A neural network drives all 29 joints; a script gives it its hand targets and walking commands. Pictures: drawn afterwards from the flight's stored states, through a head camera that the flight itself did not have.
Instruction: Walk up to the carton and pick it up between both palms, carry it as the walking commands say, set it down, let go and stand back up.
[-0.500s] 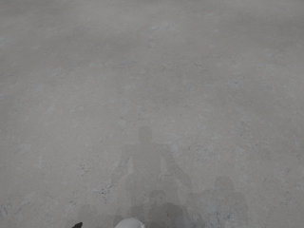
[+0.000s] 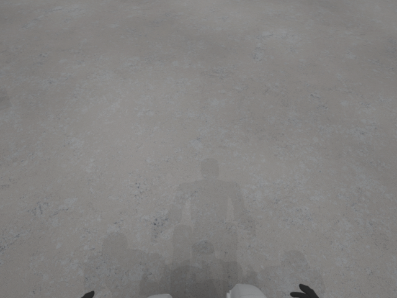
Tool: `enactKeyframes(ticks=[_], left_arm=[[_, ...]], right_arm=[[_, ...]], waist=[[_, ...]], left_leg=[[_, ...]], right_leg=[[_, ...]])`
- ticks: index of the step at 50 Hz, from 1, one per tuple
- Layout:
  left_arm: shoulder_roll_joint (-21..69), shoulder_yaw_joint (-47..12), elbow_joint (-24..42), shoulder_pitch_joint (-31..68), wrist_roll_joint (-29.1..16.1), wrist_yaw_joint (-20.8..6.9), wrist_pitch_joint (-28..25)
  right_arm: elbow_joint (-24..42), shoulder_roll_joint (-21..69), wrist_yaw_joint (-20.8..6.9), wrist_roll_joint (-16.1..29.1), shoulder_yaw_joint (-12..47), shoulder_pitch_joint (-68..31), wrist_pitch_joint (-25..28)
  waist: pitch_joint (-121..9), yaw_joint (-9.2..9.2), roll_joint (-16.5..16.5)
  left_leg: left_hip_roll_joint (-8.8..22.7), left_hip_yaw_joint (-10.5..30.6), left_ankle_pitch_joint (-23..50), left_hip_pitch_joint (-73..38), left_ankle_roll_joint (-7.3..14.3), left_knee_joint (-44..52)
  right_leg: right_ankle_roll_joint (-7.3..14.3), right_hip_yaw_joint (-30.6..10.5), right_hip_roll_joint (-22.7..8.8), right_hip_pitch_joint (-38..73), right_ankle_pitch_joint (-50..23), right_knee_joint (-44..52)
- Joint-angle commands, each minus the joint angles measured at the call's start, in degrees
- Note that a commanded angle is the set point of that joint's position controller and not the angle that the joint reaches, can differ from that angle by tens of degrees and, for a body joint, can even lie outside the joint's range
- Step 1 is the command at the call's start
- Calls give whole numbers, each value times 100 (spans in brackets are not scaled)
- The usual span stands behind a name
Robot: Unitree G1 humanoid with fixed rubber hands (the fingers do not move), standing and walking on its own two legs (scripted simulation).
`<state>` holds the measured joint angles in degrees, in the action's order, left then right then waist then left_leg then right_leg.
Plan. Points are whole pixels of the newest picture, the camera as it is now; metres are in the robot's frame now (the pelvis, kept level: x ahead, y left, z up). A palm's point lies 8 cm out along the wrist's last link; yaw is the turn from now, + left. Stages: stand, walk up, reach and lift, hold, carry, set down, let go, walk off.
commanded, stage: walk up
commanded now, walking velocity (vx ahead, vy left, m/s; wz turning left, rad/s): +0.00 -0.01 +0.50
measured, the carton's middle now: out of the picture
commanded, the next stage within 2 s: none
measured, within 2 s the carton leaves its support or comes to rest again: neither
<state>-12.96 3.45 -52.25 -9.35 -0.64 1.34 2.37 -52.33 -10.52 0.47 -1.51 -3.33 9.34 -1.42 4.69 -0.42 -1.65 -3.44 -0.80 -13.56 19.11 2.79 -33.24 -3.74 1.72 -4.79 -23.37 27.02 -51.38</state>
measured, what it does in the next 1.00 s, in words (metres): steps on the spot, turning left: right foot, then left foot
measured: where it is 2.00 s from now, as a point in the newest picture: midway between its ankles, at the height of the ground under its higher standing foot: (145, 235)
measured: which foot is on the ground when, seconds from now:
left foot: down 0.00-0.12, up 0.14-0.44, down 0.46-1.00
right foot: up 0.00-0.08, down 0.10-0.46, up 0.48-1.00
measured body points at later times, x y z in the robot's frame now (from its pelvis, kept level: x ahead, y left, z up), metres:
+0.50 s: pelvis -0.03 +0.01 +0.00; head +0.00 +0.03 +0.45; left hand -0.07 +0.27 -0.15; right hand +0.14 -0.21 -0.13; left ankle -0.07 +0.10 -0.73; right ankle +0.00 -0.13 -0.71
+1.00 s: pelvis +0.08 -0.01 +0.01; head +0.10 +0.01 +0.45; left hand +0.11 +0.29 -0.12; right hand +0.16 -0.27 -0.13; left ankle -0.07 +0.09 -0.73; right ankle +0.20 -0.13 -0.72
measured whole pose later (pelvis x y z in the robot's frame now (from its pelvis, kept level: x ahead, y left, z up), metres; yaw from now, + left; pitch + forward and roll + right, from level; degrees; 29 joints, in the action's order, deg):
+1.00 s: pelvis +0.08 -0.01 +0.01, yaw +30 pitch +2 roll +0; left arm -14.2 5.4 -49.4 -3.6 -1.0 -2.7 1.4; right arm -56.8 -11.8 1.8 -2.6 -4.4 23.8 0.6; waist 0.6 -5.0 -1.4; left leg 0.9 10.4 -22.3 8.0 -1.9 -27.4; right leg -4.3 0.2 -4.2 -23.8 15.4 -36.1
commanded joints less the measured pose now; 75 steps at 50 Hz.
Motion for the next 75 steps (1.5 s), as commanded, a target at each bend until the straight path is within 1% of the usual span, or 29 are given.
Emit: enactKeyframes(ticks=[1,5,7,10,16,18,19,21,22,24,26,27,31,33,35,36,39,46,50,51,52,53,55,58,68,71,72,73,75], left_arm=[[-461,103,447,-172,-77,56,-157],[-571,96,235,-956,-56,120,-253],[-1235,346,306,-956,194,58,-242],[-918,300,451,-208,129,127,-226],[-900,369,268,-522,235,56,-295],[-992,410,103,-786,280,-31,-301],[-1160,346,52,-526,360,-12,-245],[-965,269,-72,-279,259,68,-130],[-844,270,-40,-595,252,35,-166],[-277,51,756,-50,282,-46,-210],[-540,123,609,783,256,-89,-156],[-431,25,430,557,147,-50,-116],[-416,8,473,222,143,-96,-90],[-599,61,540,419,131,-133,-106],[-714,200,456,829,275,-249,-33],[-753,256,494,828,293,-264,56],[-645,235,421,680,226,-268,56],[-417,224,849,1158,-71,-404,-64],[-691,412,274,-816,-8,-305,-449],[-1170,518,-17,-1713,100,-251,-577],[-1666,544,-32,-2109,205,-169,-618],[-1624,565,-60,-1741,153,-181,-622],[-1067,431,94,-891,182,-179,-672],[-506,251,-66,-667,192,-168,-757],[-573,202,-554,-1469,163,-177,-783],[-847,240,-473,-1342,70,-159,-708],[-632,180,-369,-1435,15,-195,-728],[-404,78,-26,-1381,-15,-264,-784],[-647,160,73,-684,-19,-172,-887]], right_arm=[[314,-1346,23,0,-289,278,2],[494,-1146,-16,20,-212,-24,-57],[773,-633,-2,13,-128,-402,-24],[514,-829,-101,-48,-261,-259,-39],[521,-606,-247,55,-152,-330,-170],[448,-540,-279,51,-87,-360,-148],[315,-518,-289,221,-4,-185,-170],[195,-512,-214,225,10,223,-39],[113,-642,-157,189,-33,324,59],[220,-2039,-146,19,-486,1202,166],[75,-1393,23,68,-371,1401,180],[365,-1122,112,90,-268,818,204],[505,-1066,91,50,-387,660,251],[436,-1232,70,-54,-402,791,242],[362,-1393,136,-30,-404,1501,246],[333,-1530,281,-77,-409,1510,242],[301,-1482,360,0,-417,1510,318],[128,-1493,308,-141,-382,1331,312],[133,-1201,29,-132,-265,465,398],[175,-880,15,-109,-187,678,468],[485,-587,9,-30,-60,578,538],[537,-505,-16,-4,-76,306,502],[451,-896,-186,-92,-146,-150,508],[307,-669,-365,-14,-106,1,373],[634,-415,-565,-41,19,-1327,223],[45,-715,-405,-97,-151,304,330],[-171,-1170,-285,-139,-281,1160,374],[-269,-1808,-183,-156,-361,2024,431],[-151,-1767,16,-15,-388,1644,486]], waist=[[-765,-125,1050],[-832,338,729],[-478,580,-1847],[-441,112,-656],[-561,285,-1215],[-566,447,-1197],[-328,348,-2083],[24,-103,-1287],[-300,-88,-738],[-1016,-533,1984],[-692,-492,743],[-219,-311,1053],[-632,-106,1301],[-682,-165,1641],[-244,-471,783],[-93,-426,481],[-584,-317,1046],[-39,-309,1533],[-571,645,784],[-1156,1005,-840],[-1351,1028,-1530],[-1107,795,-1623],[-92,450,-672],[103,182,-949],[496,232,-909],[-851,-558,-69],[-1171,-916,350],[-2003,-1070,1698],[-2050,-820,826]], left_leg=[[1724,2321,1616,-869,806,1418],[1089,2002,184,500,125,1014],[-65,156,-1983,1596,-417,-1942],[443,253,-1177,1158,-367,-3281],[389,-182,-1339,838,-439,-1578],[329,-373,-1618,462,-361,-965],[163,-816,-2173,166,-281,-735],[135,-668,-832,-499,-331,585],[327,-365,23,-960,-305,1150],[2624,3229,592,-2805,778,1968],[2343,2702,231,-2303,1109,1882],[2147,2139,2172,-1478,873,1729],[1686,1700,2063,-1577,893,1636],[1575,2047,-32,-1447,940,1970],[2231,3378,-1584,-1920,1024,2376],[2534,3481,170,-1970,980,2021],[2228,2883,1976,-2027,917,1556],[1945,2684,859,-1104,786,1792],[713,1650,-2250,1491,409,460],[104,928,-2165,2071,345,-1468],[101,777,-2232,2911,288,-2994],[510,797,-1420,3306,55,-3669],[1052,746,-601,3095,-8,-3807],[1141,434,-314,2205,-190,-3170],[506,-655,-62,777,-37,-578],[9,-829,-225,-1725,325,285],[617,91,-474,-3216,681,219],[2540,3038,-546,-4301,1423,817],[2742,3367,2006,-3827,1472,1071]], right_leg=[[51,-90,157,31,-34,736],[386,-251,-57,1884,-1109,2749],[1480,-2384,-2386,1509,-1106,3988],[1417,-1161,-1758,1035,-1958,3730],[952,-208,-1438,1721,-2966,3130],[872,-361,-1457,1628,-592,3514],[794,-408,-1652,1151,1062,4275],[663,266,-1588,1085,-3425,2945],[390,676,-1310,1067,-3642,2119],[-113,897,191,-1743,995,-481],[33,60,-167,-1686,404,-976],[67,-22,-203,-1280,60,-729],[13,94,-129,-968,-437,-413],[-27,137,-79,-1060,-701,-169],[-34,-162,-20,-2072,-875,-362],[-94,-423,-166,-2133,-1085,-529],[-49,-427,-128,-1859,-1270,-672],[-61,-393,-110,-995,-1276,894],[-28,254,280,2997,-1042,2183],[114,-705,-737,3923,399,2918],[568,-3172,-2428,4097,2296,3961],[1004,-4446,-2795,3477,2878,4728],[1015,-2915,-2274,2373,1923,4559],[876,-951,-1619,1668,-63,4438],[774,670,-1324,1883,-4128,3992],[650,1165,-1015,1368,-5878,1303],[377,1146,-673,-106,-4961,-82],[249,869,24,-1467,-1168,-2322],[345,-287,-45,-1932,-125,-3084]])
